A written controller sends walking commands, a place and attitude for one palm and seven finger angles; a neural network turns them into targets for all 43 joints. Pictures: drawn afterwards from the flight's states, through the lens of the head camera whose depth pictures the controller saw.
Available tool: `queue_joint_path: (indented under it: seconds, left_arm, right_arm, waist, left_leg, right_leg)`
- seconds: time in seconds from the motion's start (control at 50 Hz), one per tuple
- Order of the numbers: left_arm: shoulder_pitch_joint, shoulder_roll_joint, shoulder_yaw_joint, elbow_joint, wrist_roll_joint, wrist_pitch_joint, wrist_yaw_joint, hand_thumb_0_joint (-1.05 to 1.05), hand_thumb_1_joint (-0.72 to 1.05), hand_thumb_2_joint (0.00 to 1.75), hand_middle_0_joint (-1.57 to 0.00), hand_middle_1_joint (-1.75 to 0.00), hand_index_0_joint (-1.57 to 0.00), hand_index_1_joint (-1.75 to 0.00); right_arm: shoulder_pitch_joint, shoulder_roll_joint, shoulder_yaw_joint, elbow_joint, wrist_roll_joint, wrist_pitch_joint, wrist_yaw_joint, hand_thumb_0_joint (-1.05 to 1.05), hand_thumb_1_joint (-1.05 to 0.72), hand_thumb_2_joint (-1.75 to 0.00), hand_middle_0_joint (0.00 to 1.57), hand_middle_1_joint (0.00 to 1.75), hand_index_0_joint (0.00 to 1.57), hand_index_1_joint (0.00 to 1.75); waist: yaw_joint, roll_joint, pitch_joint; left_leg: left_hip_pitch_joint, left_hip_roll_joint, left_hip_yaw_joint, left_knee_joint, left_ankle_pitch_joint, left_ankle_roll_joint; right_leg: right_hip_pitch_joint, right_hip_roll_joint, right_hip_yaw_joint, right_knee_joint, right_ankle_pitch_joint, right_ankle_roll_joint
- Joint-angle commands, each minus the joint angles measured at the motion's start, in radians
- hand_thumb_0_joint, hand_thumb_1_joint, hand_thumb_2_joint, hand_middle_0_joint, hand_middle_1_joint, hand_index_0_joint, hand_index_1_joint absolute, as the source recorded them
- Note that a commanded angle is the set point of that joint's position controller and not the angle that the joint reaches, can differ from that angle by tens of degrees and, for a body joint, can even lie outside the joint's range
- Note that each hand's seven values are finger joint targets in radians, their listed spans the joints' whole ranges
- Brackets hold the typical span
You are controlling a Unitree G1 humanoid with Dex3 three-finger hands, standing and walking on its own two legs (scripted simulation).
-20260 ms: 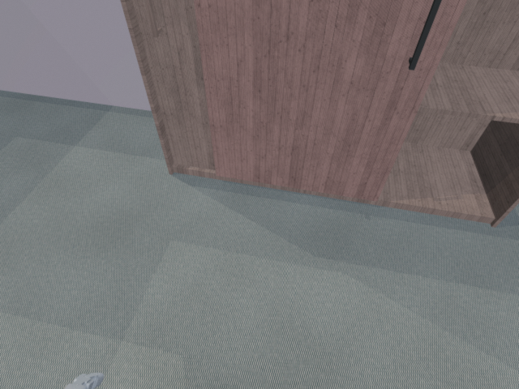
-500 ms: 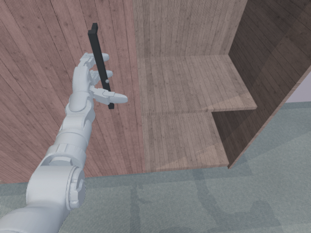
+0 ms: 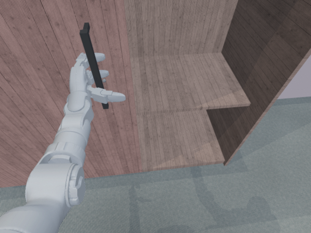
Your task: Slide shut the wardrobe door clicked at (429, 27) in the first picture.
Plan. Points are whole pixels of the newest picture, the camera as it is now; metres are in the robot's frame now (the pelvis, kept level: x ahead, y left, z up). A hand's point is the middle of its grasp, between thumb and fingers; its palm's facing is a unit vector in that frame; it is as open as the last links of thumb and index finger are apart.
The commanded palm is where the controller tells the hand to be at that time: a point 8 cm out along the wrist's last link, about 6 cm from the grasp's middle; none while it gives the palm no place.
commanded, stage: slide the fingers in behind the handle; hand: left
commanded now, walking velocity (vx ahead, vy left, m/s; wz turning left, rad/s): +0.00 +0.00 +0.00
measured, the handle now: (97, 72) +0.52 +0.14 +0.13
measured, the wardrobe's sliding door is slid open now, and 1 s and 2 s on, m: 0.56 0.56 0.56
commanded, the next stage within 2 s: grip the handle and tug to test in 0.26 s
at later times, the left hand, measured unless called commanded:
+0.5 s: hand (101, 81) +0.47 +0.12 +0.14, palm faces +0.08 -1.00 +0.01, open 13.6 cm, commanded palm +0.45 +0.17 +0.14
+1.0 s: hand (104, 79) +0.48 +0.12 +0.13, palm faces +0.09 -1.00 -0.01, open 6.1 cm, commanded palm +0.46 +0.16 +0.14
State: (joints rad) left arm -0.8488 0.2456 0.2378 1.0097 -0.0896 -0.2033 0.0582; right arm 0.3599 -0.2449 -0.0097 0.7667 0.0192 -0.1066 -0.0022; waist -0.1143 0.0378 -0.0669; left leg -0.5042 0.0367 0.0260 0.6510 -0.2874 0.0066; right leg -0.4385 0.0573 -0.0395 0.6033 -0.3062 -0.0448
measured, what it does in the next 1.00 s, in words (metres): stands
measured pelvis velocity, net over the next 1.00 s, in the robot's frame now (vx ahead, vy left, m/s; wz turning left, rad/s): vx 0.00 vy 0.01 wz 0.01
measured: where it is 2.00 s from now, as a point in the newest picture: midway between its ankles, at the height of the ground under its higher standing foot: outside the picture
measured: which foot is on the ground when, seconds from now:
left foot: down 0.00-1.00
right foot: down 0.00-1.00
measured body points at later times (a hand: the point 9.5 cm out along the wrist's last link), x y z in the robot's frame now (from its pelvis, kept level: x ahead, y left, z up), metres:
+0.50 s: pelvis +0.00 +0.01 +0.00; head +0.03 +0.01 +0.45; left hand +0.46 +0.18 +0.14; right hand +0.04 -0.25 -0.12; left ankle +0.02 +0.11 -0.72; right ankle -0.01 -0.09 -0.72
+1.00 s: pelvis +0.00 +0.01 +0.00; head +0.05 +0.01 +0.45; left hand +0.47 +0.17 +0.14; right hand +0.03 -0.25 -0.13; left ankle +0.02 +0.11 -0.72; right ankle -0.01 -0.09 -0.72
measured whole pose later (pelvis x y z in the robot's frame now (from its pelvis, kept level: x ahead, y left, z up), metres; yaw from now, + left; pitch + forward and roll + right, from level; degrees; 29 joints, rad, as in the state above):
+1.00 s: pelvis +0.00 +0.01 +0.00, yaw +0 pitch +9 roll -1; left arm -0.89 0.24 0.22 1.04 -0.08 -0.22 0.09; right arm 0.38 -0.24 -0.01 0.77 0.01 -0.11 0.00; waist -0.12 0.04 -0.06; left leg -0.53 0.03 0.02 0.67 -0.29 0.01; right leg -0.46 0.05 -0.04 0.62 -0.31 -0.04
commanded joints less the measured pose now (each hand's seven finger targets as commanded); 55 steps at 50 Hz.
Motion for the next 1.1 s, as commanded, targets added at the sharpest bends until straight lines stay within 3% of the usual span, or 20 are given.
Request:
queue_joint_path:
  seconds: [0.0,0.04,0.1,0.18,0.22,0.26,0.28,0.32,0.34,0.36,0.42,0.46,0.52,0.58,0.62,0.66,0.72,0.74,0.94,1.08]
  left_arm:
    - [-0.508,0.198,0.027,-0.211,-0.011,-0.069,0.002,0.00,-0.50,0.30,-0.30,-1.20,-0.30,-1.20]
    - [-0.509,0.227,0.047,-0.220,-0.005,-0.071,0.005,0.00,-0.50,0.30,-0.30,-1.20,-0.30,-1.20]
    - [-0.511,0.178,0.007,-0.231,-0.006,-0.070,-0.001,0.00,-0.50,0.30,-0.30,-1.20,-0.30,-1.20]
    - [-0.493,0.196,0.026,-0.209,-0.008,-0.066,0.003,0.00,-0.50,0.30,-0.30,-1.20,-0.30,-1.20]
    - [-0.517,0.205,0.025,-0.235,-0.002,-0.072,0.004,0.00,-0.50,0.30,-0.30,-1.20,-0.30,-1.20]
    - [-0.511,0.158,-0.007,-0.260,-0.003,-0.074,0.006,0.00,-0.50,0.30,-0.30,-1.20,-0.30,-1.20]
    - [-0.500,0.142,-0.018,-0.254,-0.006,-0.071,0.006,0.00,-0.50,0.30,-0.30,-1.20,-0.30,-1.20]
    - [-0.493,0.183,0.014,-0.244,-0.007,-0.066,0.008,0.00,-0.50,0.30,-0.30,-1.20,-0.30,-1.20]
    - [-0.486,0.143,-0.019,-0.239,-0.007,-0.059,0.006,0.00,-0.50,0.30,-0.30,-1.20,-0.30,-1.20]
    - [-0.522,0.113,-0.045,-0.263,-0.009,-0.061,0.006,0.00,-0.45,0.32,-0.30,-1.21,-0.30,-1.21]
    - [-0.482,0.178,0.013,-0.256,-0.009,-0.059,0.014,0.00,-0.31,0.38,-0.32,-1.23,-0.32,-1.23]
    - [-0.528,0.112,-0.047,-0.237,-0.005,-0.055,0.014,0.00,-0.22,0.42,-0.33,-1.24,-0.33,-1.24]
    - [-0.550,0.153,-0.009,-0.218,-0.001,-0.061,0.029,0.00,-0.08,0.48,-0.35,-1.26,-0.35,-1.26]
    - [-0.566,0.115,-0.036,-0.249,-0.001,-0.080,0.032,0.00,0.06,0.54,-0.36,-1.28,-0.36,-1.28]
    - [-0.513,0.140,-0.011,-0.215,0.006,-0.077,0.033,0.00,0.15,0.58,-0.37,-1.29,-0.37,-1.29]
    - [-0.544,0.118,-0.034,-0.205,0.006,-0.071,0.031,0.00,0.25,0.62,-0.38,-1.31,-0.38,-1.31]
    - [-0.548,0.203,0.038,-0.183,0.008,-0.069,0.034,0.00,0.39,0.68,-0.40,-1.33,-0.40,-1.33]
    - [-0.532,0.181,0.020,-0.193,0.009,-0.070,0.030,0.00,0.43,0.70,-0.40,-1.33,-0.40,-1.33]
    - [-0.591,0.135,-0.034,-0.189,0.009,-0.076,0.020,0.00,0.90,0.90,-0.45,-1.40,-0.45,-1.40]
    - [-0.570,0.137,-0.031,-0.208,0.008,-0.082,0.018,0.00,0.90,0.90,-0.45,-1.40,-0.45,-1.40]
  right_arm:
    - [0.051,-0.143,-0.044,-0.088,0.000,-0.037,-0.013,0.00,-0.90,-0.90,0.20,0.30,0.20,0.30]
    - [0.052,-0.145,-0.043,-0.089,-0.002,-0.034,-0.015,0.00,-0.90,-0.90,0.20,0.30,0.20,0.30]
    - [0.047,-0.137,-0.043,-0.095,0.001,-0.034,-0.013,0.00,-0.90,-0.90,0.20,0.30,0.20,0.30]
    - [0.049,-0.144,-0.043,-0.094,0.000,-0.032,-0.013,0.00,-0.90,-0.90,0.20,0.30,0.20,0.30]
    - [0.051,-0.147,-0.045,-0.092,-0.001,-0.031,-0.014,0.00,-0.90,-0.90,0.20,0.30,0.20,0.30]
    - [0.047,-0.141,-0.047,-0.097,-0.001,-0.035,-0.011,0.00,-0.90,-0.90,0.20,0.30,0.20,0.30]
    - [0.050,-0.141,-0.047,-0.094,-0.001,-0.035,-0.010,0.00,-0.90,-0.90,0.20,0.30,0.20,0.30]
    - [0.057,-0.150,-0.050,-0.087,-0.004,-0.031,-0.012,0.00,-0.90,-0.90,0.20,0.30,0.20,0.30]
    - [0.044,-0.143,-0.046,-0.093,0.002,-0.031,-0.010,0.00,-0.90,-0.90,0.20,0.30,0.20,0.30]
    - [0.049,-0.142,-0.046,-0.093,0.000,-0.034,-0.009,0.00,-0.90,-0.90,0.20,0.30,0.20,0.30]
    - [0.050,-0.150,-0.049,-0.089,-0.003,-0.033,-0.012,0.00,-0.90,-0.90,0.20,0.30,0.20,0.30]
    - [0.043,-0.140,-0.042,-0.087,0.000,-0.034,-0.010,0.00,-0.90,-0.90,0.20,0.30,0.20,0.30]
    - [0.054,-0.149,-0.045,-0.081,-0.006,-0.036,-0.012,0.00,-0.90,-0.90,0.20,0.30,0.20,0.30]
    - [0.055,-0.141,-0.046,-0.083,-0.008,-0.046,-0.008,0.00,-0.90,-0.90,0.20,0.30,0.20,0.30]
    - [0.065,-0.147,-0.047,-0.081,-0.011,-0.043,-0.005,0.00,-0.90,-0.90,0.20,0.30,0.20,0.30]
    - [0.060,-0.142,-0.044,-0.082,-0.009,-0.041,-0.003,0.00,-0.90,-0.90,0.20,0.30,0.20,0.30]
    - [0.072,-0.150,-0.045,-0.080,-0.013,-0.034,-0.009,0.00,-0.90,-0.90,0.20,0.30,0.20,0.30]
    - [0.063,-0.143,-0.043,-0.091,-0.009,-0.034,-0.007,0.00,-0.90,-0.90,0.20,0.30,0.20,0.30]
    - [0.078,-0.143,-0.046,-0.076,-0.006,-0.036,-0.009,0.00,-0.90,-0.90,0.20,0.30,0.20,0.30]
    - [0.079,-0.142,-0.048,-0.075,-0.007,-0.041,-0.006,0.00,-0.90,-0.90,0.20,0.30,0.20,0.30]
  waist:
    - [-0.005,-0.048,-0.329]
    - [0.000,-0.031,-0.347]
    - [-0.005,-0.015,-0.336]
    - [-0.007,-0.049,-0.323]
    - [-0.003,-0.008,-0.339]
    - [-0.007,0.020,-0.360]
    - [-0.011,-0.011,-0.357]
    - [-0.004,-0.026,-0.358]
    - [-0.009,-0.002,-0.339]
    - [-0.022,-0.014,-0.342]
    - [0.002,-0.034,-0.348]
    - [-0.026,-0.017,-0.292]
    - [-0.016,-0.014,-0.313]
    - [-0.020,0.000,-0.369]
    - [-0.006,-0.019,-0.366]
    - [-0.023,-0.018,-0.333]
    - [-0.010,-0.055,-0.343]
    - [-0.002,-0.016,-0.355]
    - [-0.038,-0.006,-0.338]
    - [-0.028,-0.003,-0.367]
  left_leg:
    - [0.198,-0.040,-0.024,-0.044,0.184,0.023]
    - [0.201,-0.041,-0.022,-0.047,0.197,0.023]
    - [0.216,-0.040,-0.023,-0.045,0.193,0.020]
    - [0.205,-0.038,-0.025,-0.046,0.189,0.021]
    - [0.223,-0.038,-0.027,-0.045,0.198,0.019]
    - [0.266,-0.034,-0.033,-0.041,0.230,0.014]
    - [0.268,-0.031,-0.038,-0.042,0.235,0.014]
    - [0.254,-0.032,-0.037,-0.043,0.243,0.014]
    - [0.259,-0.031,-0.036,-0.046,0.227,0.013]
    - [0.273,-0.029,-0.043,-0.047,0.232,0.012]
    - [0.255,-0.031,-0.042,-0.049,0.233,0.013]
    - [0.250,-0.028,-0.045,-0.050,0.204,0.012]
    - [0.251,-0.030,-0.050,-0.052,0.181,0.011]
    - [0.294,-0.028,-0.053,-0.042,0.239,0.007]
    - [0.279,-0.029,-0.055,-0.041,0.258,0.006]
    - [0.259,-0.029,-0.047,-0.042,0.226,0.008]
    - [0.218,-0.034,-0.040,-0.045,0.206,0.015]
    - [0.228,-0.034,-0.036,-0.044,0.218,0.013]
    - [0.243,-0.031,-0.045,-0.034,0.194,0.014]
    - [0.257,-0.035,-0.041,-0.030,0.230,0.016]
  right_leg:
    - [0.080,0.001,0.048,-0.087,0.305,0.035]
    - [0.097,-0.002,0.051,-0.083,0.321,0.034]
    - [0.073,0.001,0.044,-0.084,0.305,0.033]
    - [0.073,0.002,0.041,-0.085,0.297,0.033]
    - [0.067,0.002,0.042,-0.081,0.296,0.030]
    - [0.047,0.004,0.033,-0.075,0.303,0.027]
    - [0.044,0.007,0.028,-0.076,0.301,0.028]
    - [0.060,0.008,0.030,-0.074,0.313,0.027]
    - [0.038,0.007,0.028,-0.078,0.292,0.028]
    - [0.029,0.008,0.023,-0.078,0.289,0.029]
    - [0.055,0.010,0.026,-0.078,0.289,0.026]
    - [0.007,0.008,0.021,-0.081,0.259,0.028]
    - [0.003,0.009,0.022,-0.080,0.224,0.025]
    - [0.008,0.009,0.020,-0.065,0.269,0.025]
    - [0.017,0.012,0.015,-0.059,0.278,0.023]
    - [0.004,0.008,0.019,-0.067,0.269,0.028]
    - [0.047,0.007,0.030,-0.070,0.278,0.029]
    - [0.045,0.005,0.031,-0.065,0.289,0.027]
    - [0.000,0.007,0.028,-0.072,0.259,0.030]
    - [0.028,0.006,0.032,-0.069,0.305,0.029]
